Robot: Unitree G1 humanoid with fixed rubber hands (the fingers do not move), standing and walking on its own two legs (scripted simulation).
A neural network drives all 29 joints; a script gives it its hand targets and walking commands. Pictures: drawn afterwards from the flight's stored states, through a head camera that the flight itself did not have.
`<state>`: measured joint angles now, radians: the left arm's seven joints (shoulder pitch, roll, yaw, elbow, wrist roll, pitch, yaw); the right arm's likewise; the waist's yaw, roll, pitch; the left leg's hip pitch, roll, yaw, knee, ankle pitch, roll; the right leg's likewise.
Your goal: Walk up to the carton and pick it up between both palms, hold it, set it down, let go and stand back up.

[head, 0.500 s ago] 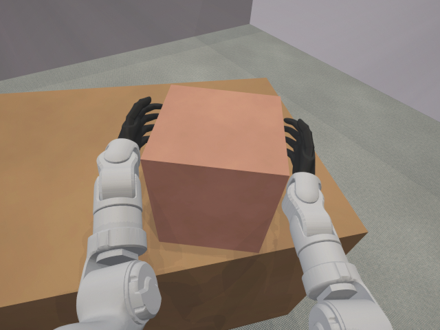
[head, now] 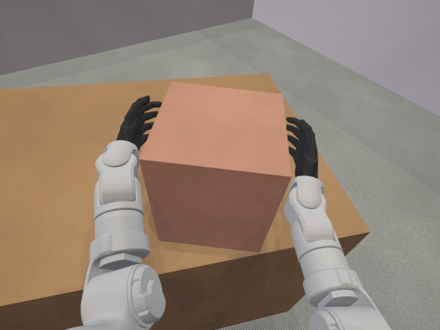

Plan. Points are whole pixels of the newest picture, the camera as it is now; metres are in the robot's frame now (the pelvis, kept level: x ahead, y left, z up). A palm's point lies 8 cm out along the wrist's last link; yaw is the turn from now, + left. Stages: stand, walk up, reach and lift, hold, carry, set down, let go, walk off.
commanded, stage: set down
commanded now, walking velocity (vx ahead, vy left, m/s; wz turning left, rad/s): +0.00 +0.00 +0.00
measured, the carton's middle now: (217, 171) +0.40 +0.00 +0.07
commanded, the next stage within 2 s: none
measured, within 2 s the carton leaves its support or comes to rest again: neither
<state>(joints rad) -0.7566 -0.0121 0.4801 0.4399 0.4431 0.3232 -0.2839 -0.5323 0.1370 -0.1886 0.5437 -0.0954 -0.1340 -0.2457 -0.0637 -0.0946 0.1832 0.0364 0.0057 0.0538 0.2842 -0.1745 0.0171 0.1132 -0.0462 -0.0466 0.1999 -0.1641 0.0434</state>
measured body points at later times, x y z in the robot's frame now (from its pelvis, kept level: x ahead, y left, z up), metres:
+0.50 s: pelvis +0.00 +0.00 +0.00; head +0.02 +0.03 +0.45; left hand +0.43 +0.15 +0.12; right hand +0.37 -0.15 +0.10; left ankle +0.00 +0.10 -0.75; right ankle -0.02 -0.14 -0.75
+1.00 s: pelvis -0.02 +0.00 +0.00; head +0.01 +0.03 +0.45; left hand +0.42 +0.19 +0.12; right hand +0.37 -0.17 +0.12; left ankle +0.00 +0.10 -0.75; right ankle -0.02 -0.14 -0.75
